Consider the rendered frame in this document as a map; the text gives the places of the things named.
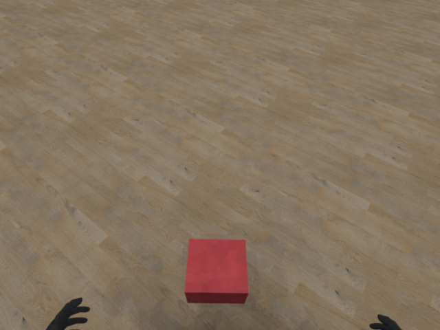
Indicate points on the robot left hand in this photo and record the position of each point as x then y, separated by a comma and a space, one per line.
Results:
62, 319

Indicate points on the robot right hand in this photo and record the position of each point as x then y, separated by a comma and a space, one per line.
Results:
388, 324

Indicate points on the carton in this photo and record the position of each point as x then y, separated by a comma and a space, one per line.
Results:
216, 271

